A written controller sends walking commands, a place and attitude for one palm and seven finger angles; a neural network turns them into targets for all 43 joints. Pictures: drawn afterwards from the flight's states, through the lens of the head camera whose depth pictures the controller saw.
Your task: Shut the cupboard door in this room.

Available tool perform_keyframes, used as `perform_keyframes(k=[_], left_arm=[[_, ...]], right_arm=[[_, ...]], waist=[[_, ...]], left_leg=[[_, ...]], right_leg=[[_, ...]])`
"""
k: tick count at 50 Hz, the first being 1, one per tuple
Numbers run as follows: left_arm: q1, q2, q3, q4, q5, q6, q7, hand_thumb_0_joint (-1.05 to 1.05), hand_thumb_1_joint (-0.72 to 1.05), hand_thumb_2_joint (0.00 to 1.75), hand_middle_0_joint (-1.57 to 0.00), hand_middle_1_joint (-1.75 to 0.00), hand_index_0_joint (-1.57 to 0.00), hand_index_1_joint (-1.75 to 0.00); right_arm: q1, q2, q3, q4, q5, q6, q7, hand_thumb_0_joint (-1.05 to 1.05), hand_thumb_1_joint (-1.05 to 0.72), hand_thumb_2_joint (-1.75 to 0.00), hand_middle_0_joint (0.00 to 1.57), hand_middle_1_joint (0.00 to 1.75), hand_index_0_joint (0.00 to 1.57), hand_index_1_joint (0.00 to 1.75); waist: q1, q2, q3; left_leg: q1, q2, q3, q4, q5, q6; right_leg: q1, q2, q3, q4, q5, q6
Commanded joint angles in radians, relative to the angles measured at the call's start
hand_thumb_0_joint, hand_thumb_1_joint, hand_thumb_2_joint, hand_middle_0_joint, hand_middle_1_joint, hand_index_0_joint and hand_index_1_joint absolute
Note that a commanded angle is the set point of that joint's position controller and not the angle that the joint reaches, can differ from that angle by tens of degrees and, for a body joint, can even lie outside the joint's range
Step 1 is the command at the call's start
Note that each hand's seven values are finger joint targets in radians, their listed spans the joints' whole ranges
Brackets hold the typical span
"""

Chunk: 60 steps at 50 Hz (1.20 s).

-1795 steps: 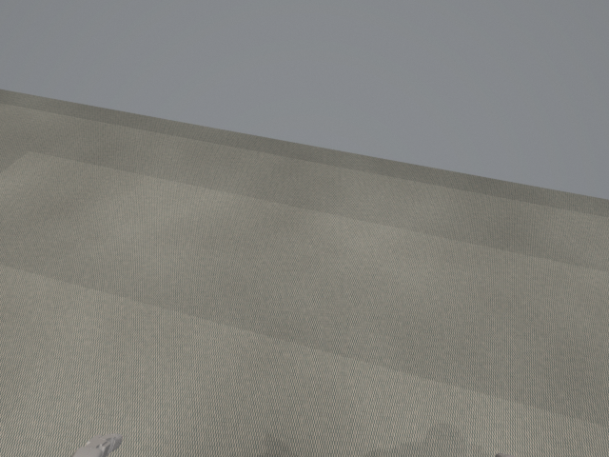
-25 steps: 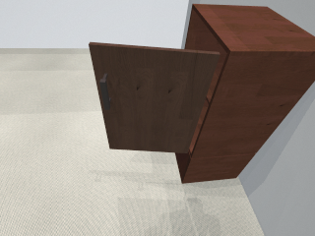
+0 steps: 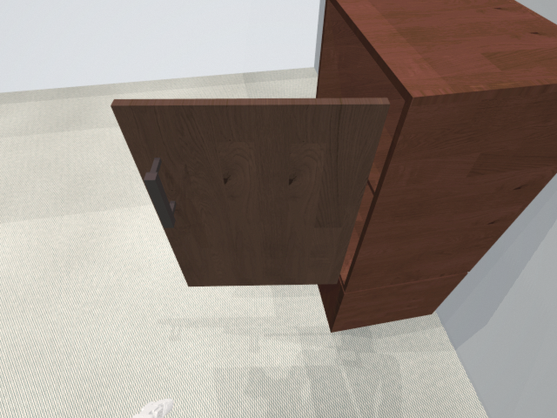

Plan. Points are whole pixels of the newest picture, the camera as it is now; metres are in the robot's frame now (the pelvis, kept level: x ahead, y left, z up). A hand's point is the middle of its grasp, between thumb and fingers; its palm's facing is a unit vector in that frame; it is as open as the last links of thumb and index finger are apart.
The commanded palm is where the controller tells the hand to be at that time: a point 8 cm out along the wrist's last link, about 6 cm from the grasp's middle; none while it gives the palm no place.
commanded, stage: shuffle to correct the standing spot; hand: left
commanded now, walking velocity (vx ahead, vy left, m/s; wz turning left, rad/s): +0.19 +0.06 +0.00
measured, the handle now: (163, 194) +0.49 +0.23 +0.01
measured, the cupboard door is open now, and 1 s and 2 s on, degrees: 81 81 81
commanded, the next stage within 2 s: come to a stop and stand still in 0.04 s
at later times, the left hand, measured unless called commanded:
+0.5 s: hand out of the picture +0.05 +0.21 -0.18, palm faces +0.08 -0.98 -0.16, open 7.4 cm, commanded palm none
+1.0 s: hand out of the picture +0.11 +0.21 -0.16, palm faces +0.01 -0.97 -0.24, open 7.4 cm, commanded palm none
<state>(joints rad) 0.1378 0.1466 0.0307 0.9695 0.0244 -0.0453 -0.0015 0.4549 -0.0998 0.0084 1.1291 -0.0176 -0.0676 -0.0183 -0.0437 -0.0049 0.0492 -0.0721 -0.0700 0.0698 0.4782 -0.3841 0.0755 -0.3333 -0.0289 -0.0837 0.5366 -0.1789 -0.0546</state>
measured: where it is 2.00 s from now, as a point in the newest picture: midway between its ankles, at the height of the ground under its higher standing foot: outside the picture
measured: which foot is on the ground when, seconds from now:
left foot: down 0.00-0.00, up 0.02-0.28, down 0.30-1.00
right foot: down 0.00-1.00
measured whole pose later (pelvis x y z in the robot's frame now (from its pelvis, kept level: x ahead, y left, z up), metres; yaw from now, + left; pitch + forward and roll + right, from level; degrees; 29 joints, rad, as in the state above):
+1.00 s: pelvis +0.06 +0.02 +0.00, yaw +0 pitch -1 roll +0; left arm 0.30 0.18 0.01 0.94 0.02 0.01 0.03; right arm 0.33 -0.18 -0.02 0.99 -0.02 0.02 0.00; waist -0.02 0.02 0.00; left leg -0.35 0.04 0.09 0.57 -0.21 0.01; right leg -0.27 -0.03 -0.04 0.61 -0.33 0.00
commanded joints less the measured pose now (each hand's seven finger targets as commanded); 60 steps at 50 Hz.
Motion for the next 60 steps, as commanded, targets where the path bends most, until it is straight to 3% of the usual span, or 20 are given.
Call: perform_keyframes(k=[1, 3, 4, 7, 10, 13, 14, 15, 16, 17, 20, 25, 31, 32, 33, 35, 39, 41, 54, 60], left_arm=[[0.371, 0.202, 0.057, 0.058, -0.012, -0.011, 0.027, 0.0, 0.9, 0.9, -0.2, -0.3, -0.2, -0.3], [0.236, 0.132, 0.043, 0.026, -0.01, -0.014, 0.028, 0.0, 0.9, 0.9, -0.2, -0.3, -0.2, -0.3], [0.182, 0.1, 0.034, 0.01, -0.009, -0.016, 0.03, 0.0, 0.9, 0.9, -0.2, -0.3, -0.2, -0.3], [0.126, 0.083, 0.038, -0.016, 0.004, -0.025, 0.032, 0.0, 0.9, 0.9, -0.2, -0.3, -0.2, -0.3], [0.114, 0.121, 0.043, -0.02, 0.005, -0.011, 0.028, 0.0, 0.9, 0.9, -0.2, -0.3, -0.2, -0.3], [0.142, 0.115, 0.03, 0.002, -0.006, 0.014, 0.023, 0.0, 0.9, 0.9, -0.2, -0.3, -0.2, -0.3], [0.174, 0.09, 0.021, 0.01, -0.01, 0.024, 0.022, 0.0, 0.9, 0.9, -0.2, -0.3, -0.2, -0.3], [0.208, 0.061, 0.017, 0.007, -0.013, 0.037, 0.025, 0.0, 0.9, 0.9, -0.2, -0.3, -0.2, -0.3], [0.235, 0.044, 0.011, 0.018, -0.015, 0.046, 0.03, 0.0, 0.9, 0.9, -0.2, -0.3, -0.2, -0.3], [0.238, 0.032, 0.004, 0.026, -0.012, 0.047, 0.032, 0.0, 0.9, 0.9, -0.2, -0.3, -0.2, -0.3], [0.251, 0.056, -0.001, 0.054, -0.011, 0.054, 0.03, 0.0, 0.9, 0.9, -0.2, -0.3, -0.2, -0.3], [0.272, 0.085, 0.002, 0.045, -0.004, 0.064, 0.028, 0.0, 0.9, 0.9, -0.2, -0.3, -0.2, -0.3], [0.273, 0.086, 0.001, 0.03, 0.004, 0.058, 0.027, 0.0, 0.9, 0.9, -0.2, -0.3, -0.2, -0.3], [0.277, 0.13, 0.003, 0.01, 0.02, 0.059, 0.057, 0.0, 0.9, 0.9, -0.2, -0.3, -0.2, -0.3], [0.195, 0.17, 0.012, -0.046, 0.012, 0.055, 0.057, 0.0, 0.9, 0.9, -0.2, -0.3, -0.2, -0.3], [0.182, 0.166, 0.013, -0.063, 0.006, 0.036, 0.054, 0.0, 0.9, 0.9, -0.2, -0.3, -0.2, -0.3], [0.203, 0.138, 0.009, -0.07, 0.006, 0.04, 0.047, 0.0, 0.9, 0.9, -0.2, -0.3, -0.2, -0.3], [0.206, 0.137, 0.01, -0.072, 0.005, 0.042, 0.044, 0.0, 0.9, 0.9, -0.2, -0.3, -0.2, -0.3], [0.197, 0.144, -0.002, -0.06, -0.013, 0.025, 0.036, 0.0, 0.9, 0.9, -0.2, -0.3, -0.2, -0.3], [0.194, 0.134, -0.006, -0.027, -0.012, 0.025, 0.037, 0.0, 0.9, 0.9, -0.2, -0.3, -0.2, -0.3]], right_arm=[[-0.001, -0.127, -0.042, -0.076, 0.002, 0.007, -0.003, 0.0, -0.9, -0.9, 0.2, 0.3, 0.2, 0.3], [-0.063, -0.099, -0.049, -0.082, -0.008, 0.024, 0.015, 0.0, -0.9, -0.9, 0.2, 0.3, 0.2, 0.3], [-0.042, -0.09, -0.049, -0.078, -0.011, 0.035, 0.021, 0.0, -0.9, -0.9, 0.2, 0.3, 0.2, 0.3], [-0.027, -0.046, -0.048, -0.084, -0.008, 0.051, 0.027, 0.0, -0.9, -0.9, 0.2, 0.3, 0.2, 0.3], [-0.041, -0.02, -0.041, -0.093, -0.002, 0.046, 0.022, 0.0, -0.9, -0.9, 0.2, 0.3, 0.2, 0.3], [-0.001, -0.05, -0.032, -0.07, -0.001, 0.036, 0.009, 0.0, -0.9, -0.9, 0.2, 0.3, 0.2, 0.3], [-0.008, -0.098, -0.039, -0.078, -0.001, 0.028, 0.002, 0.0, -0.9, -0.9, 0.2, 0.3, 0.2, 0.3], [-0.041, -0.154, -0.047, -0.103, -0.002, 0.026, -0.004, 0.0, -0.9, -0.9, 0.2, 0.3, 0.2, 0.3], [-0.093, -0.193, -0.051, -0.124, -0.005, 0.035, -0.011, 0.0, -0.9, -0.9, 0.2, 0.3, 0.2, 0.3], [-0.149, -0.188, -0.049, -0.135, -0.007, 0.04, -0.015, 0.0, -0.9, -0.9, 0.2, 0.3, 0.2, 0.3], [-0.201, -0.163, -0.043, -0.136, 0.005, 0.037, -0.025, 0.0, -0.9, -0.9, 0.2, 0.3, 0.2, 0.3], [-0.233, -0.205, -0.069, -0.157, 0.009, 0.058, -0.03, 0.0, -0.9, -0.9, 0.2, 0.3, 0.2, 0.3], [-0.272, -0.158, -0.073, -0.172, 0.006, 0.083, -0.009, 0.0, -0.9, -0.9, 0.2, 0.3, 0.2, 0.3], [-0.271, -0.24, -0.087, -0.213, 0.014, 0.078, -0.007, 0.0, -0.9, -0.9, 0.2, 0.3, 0.2, 0.3], [-0.216, -0.171, -0.079, -0.232, 0.005, 0.081, 0.005, 0.0, -0.9, -0.9, 0.2, 0.3, 0.2, 0.3], [-0.217, -0.146, -0.063, -0.236, -0.006, 0.076, 0.012, 0.0, -0.9, -0.9, 0.2, 0.3, 0.2, 0.3], [-0.197, -0.161, -0.063, -0.256, -0.004, 0.08, 0.016, 0.0, -0.9, -0.9, 0.2, 0.3, 0.2, 0.3], [-0.18, -0.157, -0.056, -0.251, -0.007, 0.079, 0.018, 0.0, -0.9, -0.9, 0.2, 0.3, 0.2, 0.3], [-0.121, -0.154, -0.029, -0.174, -0.002, 0.043, 0.012, 0.0, -0.9, -0.9, 0.2, 0.3, 0.2, 0.3], [-0.124, -0.15, -0.025, -0.132, 0.002, 0.038, 0.005, 0.0, -0.9, -0.9, 0.2, 0.3, 0.2, 0.3]], waist=[[0.148, -0.13, -0.099], [0.086, -0.092, 0.06], [0.046, -0.115, 0.067], [0.005, -0.099, 0.054], [0.02, -0.065, 0.018], [0.021, -0.016, -0.025], [0.036, 0.072, -0.049], [0.06, 0.168, -0.046], [0.076, 0.173, -0.029], [0.088, 0.102, 0.028], [0.085, 0.153, 0.001], [0.065, 0.088, -0.088], [0.053, -0.035, -0.044], [0.043, -0.009, -0.092], [-0.002, -0.027, -0.127], [0.0, 0.053, -0.085], [0.012, -0.064, 0.074], [0.019, -0.06, 0.118], [0.048, -0.008, -0.03], [0.052, 0.024, -0.028]], left_leg=[[-0.573, 0.064, -0.044, 0.695, -0.227, -0.027], [-0.587, 0.124, -0.072, 0.771, -0.075, -0.033], [-0.545, 0.151, -0.08, 0.737, -0.024, -0.042], [-0.378, 0.164, -0.05, 0.525, 0.05, -0.069], [-0.199, 0.123, 0.001, 0.252, 0.122, -0.091], [-0.057, 0.101, 0.006, -0.002, 0.291, -0.111], [-0.057, 0.172, -0.059, -0.044, 0.443, -0.092], [-0.118, 0.301, -0.196, -0.104, 0.564, -0.029], [-0.229, 0.364, -0.252, -0.155, 0.531, 0.032], [-0.294, 0.352, -0.24, -0.175, 0.465, 0.044], [-0.215, 0.3, -0.202, -0.163, 0.579, 0.037], [-0.113, 0.31, -0.177, -0.104, 0.565, 0.049], [-0.213, 0.176, -0.103, -0.059, 0.027, -0.034], [-0.12, 0.179, -0.009, 0.095, 0.137, -0.087], [-0.153, 0.141, -0.014, 0.132, 0.048, -0.08], [-0.153, 0.128, -0.021, 0.092, 0.065, -0.069], [-0.271, 0.148, -0.082, 0.026, -0.039, -0.047], [-0.294, 0.142, -0.087, -0.007, -0.069, -0.045], [-0.227, 0.16, -0.076, -0.059, 0.146, -0.048], [-0.197, 0.173, -0.077, -0.074, 0.214, -0.045]], right_leg=[[0.49, -0.445, 0.556, -0.253, 0.148, -0.266], [0.21, -0.356, 0.444, -0.338, -0.09, -0.213], [0.125, -0.318, 0.352, -0.355, -0.104, -0.184], [-0.035, -0.256, 0.181, -0.363, 0.012, -0.144], [-0.077, -0.224, 0.124, -0.288, 0.05, -0.125], [-0.028, -0.129, 0.09, -0.122, 0.02, -0.05], [0.007, -0.082, 0.073, -0.044, -0.014, -0.011], [0.023, -0.031, 0.034, 0.006, -0.147, 0.032], [0.101, -0.018, 0.017, 0.043, -0.229, 0.048], [0.118, -0.013, 0.028, 0.041, -0.212, 0.049], [0.12, -0.032, 0.058, 0.025, -0.115, 0.05], [0.077, -0.034, 0.07, 0.022, -0.086, 0.053], [0.028, -0.071, 0.165, -0.141, -0.131, 0.025], [0.0, -0.098, 0.169, -0.175, -0.067, 0.017], [-0.03, -0.117, 0.204, -0.155, -0.259, -0.001], [-0.074, -0.117, 0.194, -0.145, -0.289, -0.026], [-0.155, -0.067, 0.161, -0.138, -0.411, -0.01], [-0.169, -0.062, 0.155, -0.143, -0.451, -0.008], [0.059, -0.072, 0.143, -0.128, -0.161, 0.007], [0.103, -0.061, 0.124, -0.127, -0.056, 0.017]])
